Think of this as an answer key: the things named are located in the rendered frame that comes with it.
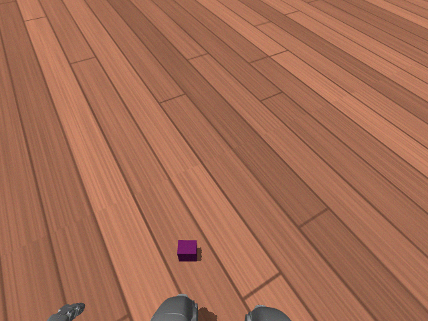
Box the left robot hand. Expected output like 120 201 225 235
47 303 85 321

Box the carton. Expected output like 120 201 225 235
177 240 197 261

